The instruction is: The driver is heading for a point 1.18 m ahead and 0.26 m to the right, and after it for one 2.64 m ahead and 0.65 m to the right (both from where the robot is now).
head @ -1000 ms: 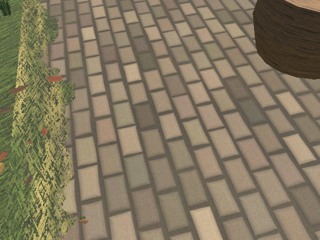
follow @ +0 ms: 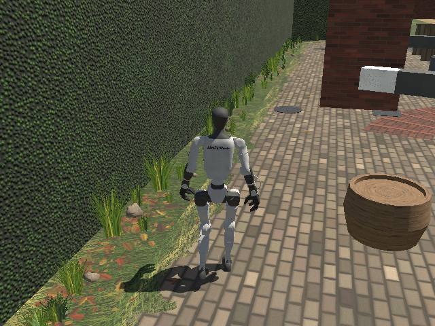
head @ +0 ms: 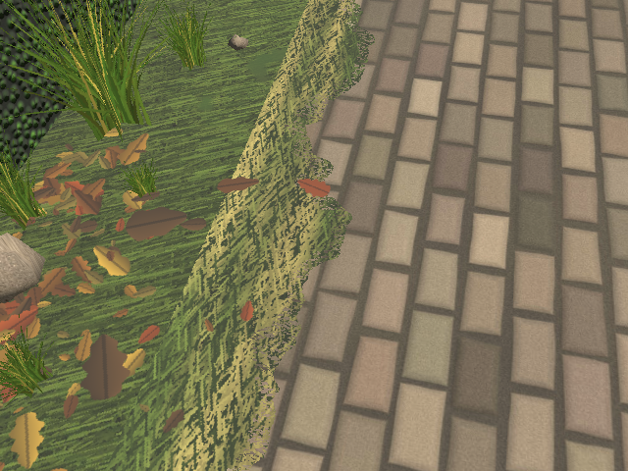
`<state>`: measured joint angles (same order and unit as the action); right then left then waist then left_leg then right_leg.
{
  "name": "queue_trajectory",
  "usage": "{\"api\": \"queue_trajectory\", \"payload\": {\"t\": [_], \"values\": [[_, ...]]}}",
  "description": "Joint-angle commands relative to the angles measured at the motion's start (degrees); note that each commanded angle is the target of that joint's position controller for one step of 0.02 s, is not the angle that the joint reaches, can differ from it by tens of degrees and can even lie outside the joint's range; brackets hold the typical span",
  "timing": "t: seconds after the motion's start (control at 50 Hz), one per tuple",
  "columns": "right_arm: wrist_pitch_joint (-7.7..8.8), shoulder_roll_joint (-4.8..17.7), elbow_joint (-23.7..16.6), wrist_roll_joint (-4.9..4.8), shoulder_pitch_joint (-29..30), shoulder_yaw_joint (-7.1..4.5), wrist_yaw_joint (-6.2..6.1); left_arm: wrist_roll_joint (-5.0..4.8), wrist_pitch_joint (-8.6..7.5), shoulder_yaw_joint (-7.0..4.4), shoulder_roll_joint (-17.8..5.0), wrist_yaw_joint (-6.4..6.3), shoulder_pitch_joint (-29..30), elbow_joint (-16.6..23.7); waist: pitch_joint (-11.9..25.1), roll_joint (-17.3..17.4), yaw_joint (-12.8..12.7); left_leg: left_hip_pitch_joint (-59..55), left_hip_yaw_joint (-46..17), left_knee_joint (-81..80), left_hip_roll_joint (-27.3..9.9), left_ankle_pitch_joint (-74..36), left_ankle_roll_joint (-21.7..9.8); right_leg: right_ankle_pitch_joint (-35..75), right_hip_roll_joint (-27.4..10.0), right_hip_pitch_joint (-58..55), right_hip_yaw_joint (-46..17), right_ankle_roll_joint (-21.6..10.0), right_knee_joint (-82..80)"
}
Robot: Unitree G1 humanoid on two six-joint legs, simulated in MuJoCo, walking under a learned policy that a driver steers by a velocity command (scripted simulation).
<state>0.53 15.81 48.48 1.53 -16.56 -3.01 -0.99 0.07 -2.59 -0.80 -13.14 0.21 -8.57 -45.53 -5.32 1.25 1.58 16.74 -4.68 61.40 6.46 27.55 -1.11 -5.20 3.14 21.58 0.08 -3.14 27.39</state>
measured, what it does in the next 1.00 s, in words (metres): walks ahead, turning right: left foot, then right foot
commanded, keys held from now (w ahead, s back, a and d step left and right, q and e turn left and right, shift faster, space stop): e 0.46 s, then w+e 0.28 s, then w+q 0.26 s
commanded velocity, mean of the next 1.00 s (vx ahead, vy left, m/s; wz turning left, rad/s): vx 0.19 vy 0.00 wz -0.37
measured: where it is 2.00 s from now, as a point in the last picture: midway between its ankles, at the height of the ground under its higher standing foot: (443, 391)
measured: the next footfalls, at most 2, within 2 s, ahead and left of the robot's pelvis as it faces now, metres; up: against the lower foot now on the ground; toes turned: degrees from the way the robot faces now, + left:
left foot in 0.34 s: +0.07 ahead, +0.11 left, +0.00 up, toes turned -16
right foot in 0.84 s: +0.06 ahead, -0.15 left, +0.00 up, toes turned -30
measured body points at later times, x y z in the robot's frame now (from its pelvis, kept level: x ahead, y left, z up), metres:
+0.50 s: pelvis +0.01 +0.03 +0.01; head +0.03 +0.05 +0.46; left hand +0.18 +0.28 -0.12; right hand +0.02 -0.27 -0.09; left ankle +0.03 +0.12 -0.73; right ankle +0.00 -0.08 -0.66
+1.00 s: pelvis +0.10 -0.08 +0.01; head +0.10 -0.11 +0.46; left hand +0.31 +0.10 -0.10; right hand -0.02 -0.32 -0.14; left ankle +0.13 +0.06 -0.66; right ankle +0.02 -0.13 -0.73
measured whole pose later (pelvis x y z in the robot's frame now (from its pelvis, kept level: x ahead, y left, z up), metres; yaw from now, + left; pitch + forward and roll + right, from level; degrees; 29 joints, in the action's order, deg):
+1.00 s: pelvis +0.10 -0.08 +0.01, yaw -25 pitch +0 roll +0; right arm 1.4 15.6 52.2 1.1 -21.5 -3.3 2.1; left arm 1.9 -2.5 -1.4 -13.2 0.4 -13.3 -47.2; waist -0.9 2.5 2.1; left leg 25.5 -1.0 59.4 -2.3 17.3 -4.0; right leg -14.2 1.8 5.0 4.9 -3.4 19.4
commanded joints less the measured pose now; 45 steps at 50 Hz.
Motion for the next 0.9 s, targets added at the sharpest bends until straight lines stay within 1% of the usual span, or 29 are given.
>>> {"api": "queue_trajectory", "payload": {"t": [0.02, 0.04, 0.08, 0.14, 0.18, 0.24, 0.28, 0.32, 0.34, 0.36, 0.38, 0.4, 0.42, 0.44, 0.46, 0.48, 0.52, 0.54, 0.58, 0.66, 0.74, 0.76, 0.78, 0.8, 0.82, 0.84, 0.86, 0.88, 0.9], "values": [[-1.36, 4.66, -1.74, 0.50, -5.40, -0.91, 0.39, -0.10, 0.49, -2.26, -8.35, -0.06, -3.27, 1.23, 9.43, -6.99, 0.72, 4.37, 1.21, 0.32, -3.59, -2.73, 1.84, 32.32, -13.16, -12.06, -16.70, -8.86, -8.51], [-1.71, 4.14, -1.73, 0.21, -5.57, -0.69, 0.30, 0.07, 0.67, -2.71, -9.14, 0.04, -3.75, 1.00, 10.46, -6.94, 0.92, 3.92, 1.70, -0.74, -3.37, -2.74, 2.19, 30.20, -12.61, -11.80, -16.61, -8.83, -8.65], [-2.41, 3.86, -2.04, 0.00, -3.94, -0.50, -0.07, 0.28, 1.30, -3.42, -10.07, 0.12, -3.94, 0.95, 10.89, -7.05, 0.71, 4.35, 2.23, -3.86, -3.42, -1.75, 2.66, 18.98, -11.75, -10.32, -17.54, -8.86, -10.02], [-3.28, 4.03, -3.35, -0.07, 0.75, -0.39, -0.67, 0.66, 2.87, -4.30, -10.57, 0.04, -4.74, 0.95, 9.23, -8.78, -0.85, 5.61, 2.28, -8.81, -3.65, -1.79, 2.72, -5.41, -10.75, -7.12, -21.43, -8.81, -13.77], [-3.37, 4.07, -4.04, -0.27, 2.94, -0.28, -0.87, 0.90, 3.81, -4.81, -10.68, 0.02, -4.78, 1.08, 7.96, -9.59, -1.56, 5.28, 2.22, -11.78, -3.53, -2.55, 2.50, -15.23, -10.53, -5.21, -24.14, -8.51, -15.73], [-2.71, 3.65, -4.23, -0.82, 3.45, 0.06, -1.29, 1.13, 4.71, -5.47, -10.91, 0.15, -4.38, 1.19, 7.60, -9.65, -1.92, 2.01, 2.26, -16.75, -2.62, -3.23, 1.71, -17.09, -10.01, -3.27, -26.33, -7.58, -16.07], [-2.11, 3.52, -3.92, -1.29, 1.85, 0.22, -1.67, 1.09, 5.23, -5.77, -10.90, 0.31, -3.62, 1.28, 7.53, -10.05, -1.51, -1.78, 2.38, -22.52, -1.57, -3.48, 0.54, -16.80, -9.46, -2.09, -27.82, -6.35, -16.15], [-1.34, 3.51, -2.99, -1.47, -2.17, 0.21, -2.18, 0.62, 5.82, -5.95, -10.75, 0.30, -1.97, 1.50, 6.97, -10.08, 0.62, -8.37, 2.64, -34.14, -0.81, -7.29, -1.26, -18.19, -7.71, 0.47, -28.28, -3.73, -15.15], [-0.89, 4.78, -2.66, -1.12, -4.02, -0.12, -2.64, 0.12, 5.82, -5.79, -10.04, 0.17, -1.50, 1.87, 6.27, -8.68, 1.53, -12.70, 1.25, -41.95, -2.53, -8.40, -2.39, -21.29, -5.09, 3.67, -26.56, -0.80, -13.49], [-0.63, 9.49, -3.68, -0.50, -3.05, -1.12, -3.24, -0.58, 5.72, -5.17, -7.25, -0.01, -4.18, 2.17, 6.71, 1.30, -0.37, -14.57, -11.07, -50.16, -14.03, 0.35, -4.91, -26.05, -0.16, 7.31, -20.56, 2.23, -2.58], [-0.66, 14.49, -6.12, 0.37, 4.45, -2.22, -3.15, -0.46, 5.23, -5.35, -6.91, -0.32, -3.31, 3.00, 2.76, 14.17, -1.22, -7.29, -26.63, -55.75, -27.21, 2.57, -10.90, -24.94, 8.82, 14.18, -6.10, 3.57, 14.15], [-0.74, 10.41, -6.45, 0.65, 6.31, -1.44, -2.80, 1.75, 5.06, -6.34, -11.69, -0.48, -3.14, 1.91, 2.26, 4.31, -2.48, -0.87, -21.37, -53.07, -27.64, -6.16, -12.78, -22.78, 2.60, 10.03, -7.14, 4.00, 25.58], [-0.55, 6.79, -7.23, 0.25, 9.02, -0.34, -2.60, 1.70, 5.14, -6.57, -10.99, -0.05, -5.30, 0.86, 3.03, 2.21, -4.91, 1.83, -15.33, -50.75, -23.72, -13.92, -11.54, -19.97, 2.99, 6.48, -6.71, 3.74, 30.93], [-0.40, 5.40, -7.77, 0.08, 10.88, 0.09, -2.36, 1.84, 5.51, -6.40, -10.13, 0.23, -7.51, -0.06, 3.41, 2.19, -6.18, 0.94, -9.71, -49.11, -20.60, -19.86, -10.13, -17.70, 2.59, 6.31, -5.96, 4.09, 35.73], [-0.25, 5.32, -8.24, -0.13, 11.37, 0.16, -2.39, 1.93, 5.98, -6.30, -9.71, 0.56, -8.45, -0.62, 3.94, 4.11, -6.11, -1.25, -6.15, -47.82, -18.83, -23.87, -9.61, -16.57, 2.33, 7.60, -4.89, 4.42, 39.42], [-0.17, 5.37, -8.34, 0.13, 9.46, 0.12, -2.18, 1.85, 6.30, -6.09, -9.71, 0.96, -8.63, -0.76, 5.08, 5.59, -4.84, -4.45, -4.57, -48.04, -17.93, -20.48, -9.39, -15.51, 1.27, 9.59, -3.78, 4.72, 40.41], [-0.06, 6.38, -7.16, 0.13, 4.31, -0.34, -1.66, 1.79, 6.53, -5.58, -9.57, 2.04, -3.62, 1.18, 3.59, 7.16, -1.18, -11.17, -5.88, -50.56, -18.44, -8.11, -9.43, -14.24, -0.77, 15.44, -2.92, 5.45, 35.69], [0.12, 7.22, -6.31, 0.03, 1.66, -0.74, -1.57, 1.91, 6.53, -5.38, -9.48, 2.60, -0.93, 2.16, 2.91, 6.97, 0.59, -14.54, -7.01, -51.54, -19.46, -5.09, -9.74, -14.25, -1.27, 17.51, -2.92, 5.93, 33.15], [0.74, 8.70, -4.86, -0.02, -2.08, -1.50, -1.47, 1.98, 6.31, -5.08, -8.88, 3.39, 2.02, 3.28, 2.22, 5.90, 2.57, -19.28, -7.36, -52.35, -21.21, -4.24, -9.99, -14.45, -1.85, 19.10, -2.99, 6.33, 28.55], [2.09, 9.44, -3.70, 0.21, -3.35, -2.26, -0.68, 1.84, 5.59, -4.49, -7.84, 4.28, 4.73, 4.73, 2.00, 6.39, 3.25, -19.66, -3.43, -53.05, -22.51, -4.32, -9.50, -14.70, -3.48, 15.37, -0.39, 5.28, 20.54], [2.84, 10.13, -2.75, 0.55, -3.98, -2.93, 0.28, 1.56, 4.93, -3.72, -7.03, 5.01, 8.57, 7.16, 1.01, 7.49, 3.68, -15.36, 1.08, -52.35, -23.31, -4.11, -8.99, -16.57, -4.12, 8.97, 3.10, 2.37, 12.89], [2.92, 9.78, -2.15, 0.57, -4.65, -2.88, 0.61, 1.59, 4.57, -3.41, -6.54, 4.95, 8.74, 7.34, 0.93, 7.41, 3.60, -13.14, 1.63, -51.90, -23.12, -5.75, -9.02, -17.22, -3.56, 5.56, 3.53, 1.38, 10.06], [2.90, 9.52, -1.51, 0.53, -4.78, -2.79, 1.01, 1.62, 4.14, -3.14, -5.99, 4.64, 7.47, 6.99, 0.91, 7.48, 2.63, -10.84, 2.22, -51.08, -22.96, -9.13, -9.04, -16.96, -2.61, 1.36, 4.26, 0.30, 6.99], [2.72, 9.34, -0.96, 0.17, -4.10, -2.68, 1.40, 1.82, 3.62, -2.85, -5.25, 4.12, 4.07, 5.75, 1.25, 7.00, 0.40, -8.06, 3.37, -48.95, -22.51, -13.72, -8.79, -14.49, -1.50, -4.54, 5.04, -0.72, 2.45], [2.43, 8.74, -0.57, -0.65, -2.69, -2.39, 1.63, 2.24, 2.88, -2.69, -4.59, 3.42, -2.29, 3.22, 2.49, 4.79, -3.37, -2.78, 5.97, -44.06, -21.06, -17.40, -7.99, -8.79, -0.06, -14.94, 5.84, -1.62, -3.66], [2.42, 6.43, -0.50, -0.83, -2.47, -1.47, 1.80, 2.72, 1.96, -3.64, -7.15, 2.45, -10.58, -0.26, 6.98, -0.67, -6.99, 3.59, 9.62, -34.45, -17.43, -20.63, -6.39, -8.49, -0.74, -28.66, 3.29, -2.19, -6.11], [2.40, 1.49, -2.97, -0.47, -0.24, 0.32, 2.19, 4.06, 1.20, -4.63, -12.10, 1.34, -19.46, -1.58, 13.10, -12.91, -11.14, 13.32, 14.04, -15.82, -12.69, -4.60, -3.91, -24.60, -17.10, -39.27, -15.65, -3.50, -12.95], [2.23, 2.06, -5.10, -0.35, 0.84, 0.00, 2.10, 2.47, 1.06, -6.31, -20.30, 0.36, -19.88, -1.36, 9.89, -19.59, -10.39, 27.00, 11.02, -4.34, -5.50, 4.71, -3.14, -27.40, -28.13, -37.39, -34.88, -9.16, -19.60], [1.93, 6.76, -3.76, -0.20, 1.57, -1.19, 1.91, 2.23, 0.99, -5.37, -16.21, -0.16, -15.94, -0.87, 4.76, -8.97, -8.94, 27.66, 2.35, 1.50, -9.06, 1.70, -4.36, -23.44, -26.34, -31.80, -28.05, -9.42, -17.31]]}}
